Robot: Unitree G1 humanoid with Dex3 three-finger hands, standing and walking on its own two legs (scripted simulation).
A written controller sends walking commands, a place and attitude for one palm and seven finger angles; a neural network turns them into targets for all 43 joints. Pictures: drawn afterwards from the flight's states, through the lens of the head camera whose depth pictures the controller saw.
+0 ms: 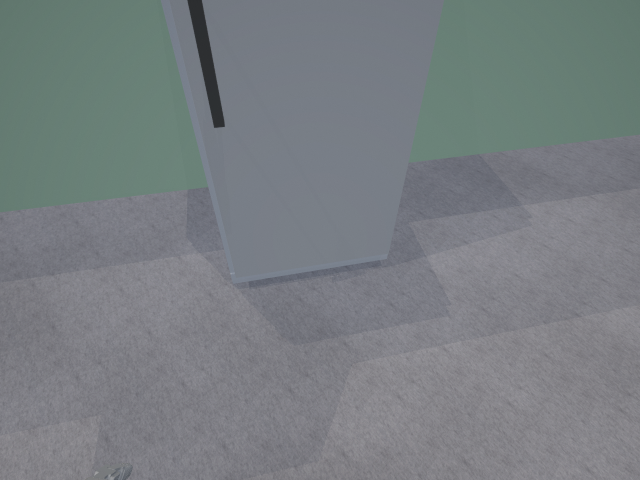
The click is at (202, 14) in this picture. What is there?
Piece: fridge door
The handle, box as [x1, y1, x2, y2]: [187, 0, 224, 127]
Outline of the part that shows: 187,0 214,127 224,126 201,0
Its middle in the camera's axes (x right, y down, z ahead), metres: -0.25 -0.38 +0.84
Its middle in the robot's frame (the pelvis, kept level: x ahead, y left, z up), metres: +0.88 +0.30 +0.12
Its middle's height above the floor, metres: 0.89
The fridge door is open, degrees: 0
